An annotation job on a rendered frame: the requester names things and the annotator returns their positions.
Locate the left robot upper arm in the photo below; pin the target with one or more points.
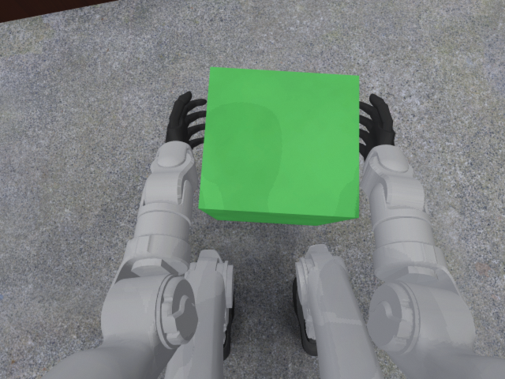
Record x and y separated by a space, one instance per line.
145 319

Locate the left robot hand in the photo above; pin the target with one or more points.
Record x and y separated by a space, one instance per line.
177 129

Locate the robot right forearm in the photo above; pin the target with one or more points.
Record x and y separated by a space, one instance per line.
405 246

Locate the right robot thigh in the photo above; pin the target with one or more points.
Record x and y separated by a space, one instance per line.
344 347

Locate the right robot hand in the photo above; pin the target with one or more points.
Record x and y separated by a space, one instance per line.
379 126

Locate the right robot upper arm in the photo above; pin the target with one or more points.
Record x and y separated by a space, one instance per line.
428 332

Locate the robot left forearm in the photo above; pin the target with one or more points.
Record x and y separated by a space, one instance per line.
160 243

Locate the carton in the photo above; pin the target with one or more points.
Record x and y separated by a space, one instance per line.
281 147

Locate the left robot thigh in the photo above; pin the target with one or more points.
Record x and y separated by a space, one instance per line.
202 357

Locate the robot thigh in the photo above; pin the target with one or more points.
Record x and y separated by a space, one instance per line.
202 357
344 347

